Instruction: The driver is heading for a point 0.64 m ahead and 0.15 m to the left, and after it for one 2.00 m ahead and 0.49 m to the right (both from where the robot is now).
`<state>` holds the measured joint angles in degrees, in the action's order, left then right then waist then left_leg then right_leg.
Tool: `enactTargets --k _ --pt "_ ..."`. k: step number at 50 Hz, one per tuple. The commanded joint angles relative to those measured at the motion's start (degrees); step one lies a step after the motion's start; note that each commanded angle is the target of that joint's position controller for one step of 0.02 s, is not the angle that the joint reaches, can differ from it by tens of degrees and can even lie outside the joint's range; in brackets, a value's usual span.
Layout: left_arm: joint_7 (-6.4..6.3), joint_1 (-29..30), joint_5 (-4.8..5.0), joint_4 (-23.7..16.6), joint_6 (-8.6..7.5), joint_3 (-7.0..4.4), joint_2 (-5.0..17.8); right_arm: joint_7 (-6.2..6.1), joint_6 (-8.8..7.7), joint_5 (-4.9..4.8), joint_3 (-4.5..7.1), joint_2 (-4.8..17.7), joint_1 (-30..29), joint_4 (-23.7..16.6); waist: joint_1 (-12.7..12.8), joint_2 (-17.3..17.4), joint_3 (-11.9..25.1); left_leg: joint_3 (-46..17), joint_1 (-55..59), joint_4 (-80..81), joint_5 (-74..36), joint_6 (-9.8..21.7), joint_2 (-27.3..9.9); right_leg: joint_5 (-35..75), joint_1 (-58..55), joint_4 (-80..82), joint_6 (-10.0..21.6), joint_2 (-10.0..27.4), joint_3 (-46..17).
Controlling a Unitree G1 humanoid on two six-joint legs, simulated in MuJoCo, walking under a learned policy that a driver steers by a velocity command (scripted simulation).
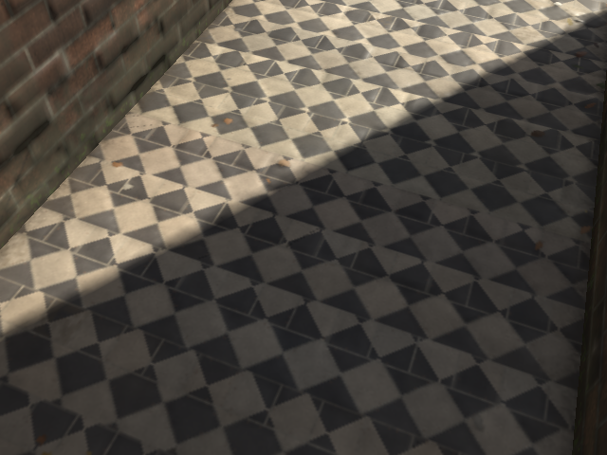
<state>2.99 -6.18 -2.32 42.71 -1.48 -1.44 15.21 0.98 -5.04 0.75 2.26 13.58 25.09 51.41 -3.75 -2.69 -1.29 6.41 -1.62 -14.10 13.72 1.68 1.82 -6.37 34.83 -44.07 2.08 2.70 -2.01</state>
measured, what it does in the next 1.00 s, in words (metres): walks ahead, turning left: right foot, then left foot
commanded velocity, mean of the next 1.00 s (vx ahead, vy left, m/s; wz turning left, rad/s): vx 0.50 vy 0.00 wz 0.29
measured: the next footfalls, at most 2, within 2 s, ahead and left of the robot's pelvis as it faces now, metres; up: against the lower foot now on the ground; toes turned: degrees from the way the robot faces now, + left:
right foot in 0.12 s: +0.22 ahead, -0.12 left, +0.00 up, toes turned -3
left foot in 0.66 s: +0.49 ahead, +0.10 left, +0.00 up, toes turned +19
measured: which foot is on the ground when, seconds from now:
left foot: down 0.00-0.14, up 0.16-0.64, down 0.66-1.00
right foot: up 0.00-0.10, down 0.12-0.68, up 0.70-1.00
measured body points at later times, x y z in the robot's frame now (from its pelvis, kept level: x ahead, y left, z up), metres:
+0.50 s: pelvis +0.26 -0.04 +0.00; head +0.29 -0.04 +0.45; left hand +0.20 +0.23 -0.13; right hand +0.41 -0.28 -0.13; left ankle +0.37 +0.12 -0.69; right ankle +0.18 -0.11 -0.74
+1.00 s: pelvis +0.52 +0.05 +0.00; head +0.54 +0.07 +0.45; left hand +0.56 +0.34 -0.12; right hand +0.64 -0.20 -0.13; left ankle +0.45 +0.08 -0.74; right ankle +0.72 -0.06 -0.68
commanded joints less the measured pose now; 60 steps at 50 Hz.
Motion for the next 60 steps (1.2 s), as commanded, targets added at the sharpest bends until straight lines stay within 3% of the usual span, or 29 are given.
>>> enactTargets --k 1,4,6,7,8,9,10,11,13,17,20,26,29,31,32,33,34,35,36,38,39,41,43,45,48,53,56,58,60 --pt "0.02 6.2 0.07 -4.5 -0.95 0.27 2.0 -0.07 -0.79 -0.16 1.58 8.1 0.2 -1.9 1.0 7.8 -2.3 -6.6 -4.1 5.4 -19.8 7.3 -13.8 0.9 -5.4 7.1 0.4 -0.1 4.8" --pt "-0.75 5.1 -0.20 -3.8 -1.32 -0.16 3.4 -0.31 0.05 -0.12 1.86 9.2 1.6 -0.3 2.3 8.1 -2.1 -6.6 -0.4 0.3 -28.8 6.8 -15.5 -4.3 -10.3 11.2 2.8 -1.8 6.4" --pt "-1.86 -9.2 -0.73 1.9 -2.59 -1.80 5.9 -0.45 0.44 -0.51 1.40 8.3 1.9 0.5 8.4 4.4 4.3 -3.7 -3.7 -16.7 -36.3 4.6 -11.9 -2.9 -28.4 16.3 5.0 -4.3 6.3" --pt "-2.75 -19.2 -1.92 3.8 -2.97 -3.20 10.6 -0.34 0.34 -0.62 0.56 5.9 1.5 -1.6 12.1 -2.3 11.5 -1.7 -13.9 -33.1 -19.4 3.1 -8.8 -7.6 -42.1 17.8 7.8 8.1 -7.0" --pt "-3.20 -21.3 -1.38 3.8 -2.28 -4.53 15.9 -0.41 0.60 -2.06 -0.26 1.2 7.8 -3.2 9.5 -14.5 18.4 -0.8 -29.7 -52.1 17.7 1.5 0.5 -13.4 -51.7 26.0 14.1 23.5 -32.7" --pt "-3.21 -18.7 0.91 3.4 -1.76 -4.17 13.1 -1.15 1.24 -0.73 1.49 7.2 3.6 -2.1 10.2 -5.6 13.3 -8.2 -34.4 -56.9 16.4 2.2 -1.6 -14.2 -46.5 28.3 13.4 21.5 -32.9" --pt "-3.25 -14.0 1.03 3.5 -1.96 -3.13 9.4 -0.86 1.11 -0.94 1.63 6.6 -0.3 -3.0 8.0 -3.6 5.8 -9.1 -35.6 -56.3 10.9 2.7 -4.1 -10.2 -40.1 29.0 11.6 18.6 -23.1" --pt "-3.04 -11.1 0.91 3.7 -2.60 -2.40 6.4 -0.59 1.04 -1.07 1.29 5.2 -1.5 -2.8 6.4 -2.0 2.4 -9.0 -33.6 -53.2 6.9 2.6 -5.9 -3.2 -34.6 30.8 10.0 16.1 -16.4" --pt "-3.60 -8.8 1.11 4.8 -3.86 -1.73 4.1 0.02 2.46 1.18 1.59 5.2 -0.3 -1.2 3.4 -2.6 -0.4 -9.0 -29.2 -50.1 4.1 1.9 -7.2 2.9 -28.4 33.3 7.2 12.3 -7.7" --pt "-3.75 -11.7 1.82 6.8 -5.80 -2.16 5.2 1.08 4.50 1.26 1.75 3.1 -3.7 -2.3 2.4 -1.0 -0.5 -7.8 -31.9 -49.4 0.0 0.7 -7.5 10.7 -29.4 35.7 7.5 12.1 -0.4" --pt "-4.28 -13.9 1.56 7.9 -5.17 -2.18 4.8 1.72 4.96 0.58 1.95 3.4 -11.1 -4.1 3.6 0.7 -3.2 -6.9 -37.9 -44.4 -7.8 0.2 -8.1 7.6 -31.4 37.8 6.9 10.9 4.0" --pt "-4.59 -17.0 1.77 9.9 -5.04 -1.55 4.0 3.15 4.01 0.34 0.54 1.7 -23.0 -9.0 5.6 -2.0 -5.7 -2.5 -36.4 -25.7 -14.8 1.8 -5.8 18.1 -36.0 35.2 5.1 10.8 11.6" --pt "-5.36 -17.3 1.72 9.7 -4.46 -2.03 6.4 3.50 3.91 1.61 0.84 4.1 -25.0 -10.1 5.9 -1.3 -3.3 2.0 -31.1 -21.7 -9.9 4.3 -1.6 32.2 -40.0 29.0 3.8 11.2 14.2" --pt "-5.29 -16.3 1.31 9.5 -3.60 -2.65 8.6 2.80 4.27 0.69 1.23 4.1 -19.6 -9.2 2.9 -4.4 -0.7 3.7 -25.4 -22.7 -2.6 7.5 1.3 49.8 -41.3 20.4 3.6 11.8 15.7" --pt "-5.15 -15.6 1.12 9.2 -3.07 -2.89 9.1 2.31 4.02 1.06 1.65 5.0 -13.4 -7.8 0.2 -4.3 2.4 3.0 -19.5 -21.6 0.3 9.3 2.8 54.0 -40.6 11.4 3.9 12.0 15.8" --pt "-4.97 -14.8 1.44 8.6 -2.59 -3.11 9.6 1.71 3.55 1.50 2.69 6.7 -4.9 -5.2 -3.9 -2.2 7.1 1.4 -8.1 -16.5 -1.5 11.2 4.0 47.3 -35.8 -1.3 3.1 11.0 16.4" --pt "-4.59 -15.0 1.65 6.8 -2.71 -2.78 7.9 0.64 3.50 2.06 4.53 12.1 1.9 -3.8 -6.5 4.2 12.3 -11.6 4.8 -13.2 3.4 14.3 -5.4 26.7 -24.0 -19.5 1.5 8.2 16.8" --pt "-3.14 -15.2 2.75 2.9 -3.15 -2.10 2.4 0.04 3.75 1.73 6.17 18.4 -2.5 -6.1 -1.3 20.1 15.3 -45.5 18.0 -6.0 1.0 23.7 -21.4 -23.1 1.3 -41.4 -1.1 -5.6 12.2" --pt "-2.72 -10.6 0.89 1.4 -3.92 -2.48 7.0 -0.14 4.66 -0.48 6.06 17.5 -2.3 -5.9 -3.0 7.7 16.4 -46.0 18.5 -2.9 -1.8 23.6 -20.5 -19.4 7.3 -42.5 -0.7 -3.1 -1.2" --pt "-2.80 -9.4 1.46 1.4 -4.88 -1.82 5.3 -0.81 4.44 -0.54 4.33 11.2 -6.4 -4.9 1.6 1.3 2.7 -32.1 3.0 -1.8 -14.3 18.8 -17.1 -12.4 6.1 -32.9 -0.5 1.6 -0.6" --pt "-2.97 -9.1 0.46 1.3 -4.09 -1.82 5.0 -1.02 3.91 -0.68 3.85 9.5 -8.5 -4.9 3.5 0.9 0.9 -27.7 -2.1 -1.6 -18.1 16.8 -13.7 -12.4 3.1 -28.7 -1.1 3.0 -1.0" --pt "-2.90 -12.1 -0.88 2.3 -1.84 -1.82 4.6 -0.64 2.95 -0.48 3.51 8.6 -10.5 -5.2 5.5 2.4 1.2 -22.8 -7.8 -1.1 -24.3 15.4 -10.3 -12.6 -2.0 -22.6 -2.3 3.6 -0.4" --pt "-2.25 -12.3 -0.58 2.4 -0.67 -1.56 3.1 -0.28 1.82 -0.33 3.43 8.5 -8.3 -3.8 5.6 3.5 2.2 -19.6 -8.8 0.6 -26.5 15.1 -9.6 -10.1 -2.6 -18.1 -2.9 3.7 1.4" --pt "-2.46 -7.3 -0.90 0.9 -0.89 -0.58 1.3 -0.38 0.91 -0.48 3.07 9.3 -4.9 -2.6 4.1 4.1 1.0 -19.2 -7.9 4.3 -23.9 14.4 -9.8 -5.7 -0.7 -11.9 -4.2 5.0 1.9" --pt "-2.42 -1.6 -0.12 -0.4 -0.79 -0.75 3.0 -0.25 0.60 -0.40 2.87 9.6 -2.6 -1.9 1.9 5.0 -0.6 -16.9 -2.2 6.1 -23.1 12.1 -9.6 1.4 4.4 -5.4 -3.8 5.3 2.2" --pt "-2.01 5.3 1.35 -2.0 -1.08 -0.07 2.3 -1.02 0.13 0.59 2.27 9.9 0.7 0.4 -0.1 6.3 -2.7 -12.7 5.1 6.9 -22.6 10.0 -11.8 6.3 6.7 0.7 -2.0 2.0 1.4" --pt "-1.77 7.2 1.33 -2.9 -1.37 -0.03 2.9 -1.79 0.48 0.86 1.85 9.8 -0.4 1.5 0.2 4.5 -5.2 -9.6 10.2 5.8 -27.1 8.7 -13.5 5.0 7.9 5.8 -0.4 0.2 1.8" --pt "-1.38 7.7 0.58 -3.0 -1.62 0.11 3.1 -2.01 0.35 1.49 1.55 9.9 -2.1 2.0 0.8 5.5 -5.5 -7.2 10.5 3.4 -37.3 7.2 -14.3 1.5 3.4 9.1 1.5 -1.3 4.4" --pt "-1.67 1.8 0.70 -1.1 -1.68 -0.34 4.0 -2.17 0.29 1.75 1.53 11.1 -4.1 2.1 3.8 8.3 -1.4 -4.1 10.6 -5.8 -58.6 5.5 -13.9 -3.5 -6.9 10.4 4.2 -5.2 7.9"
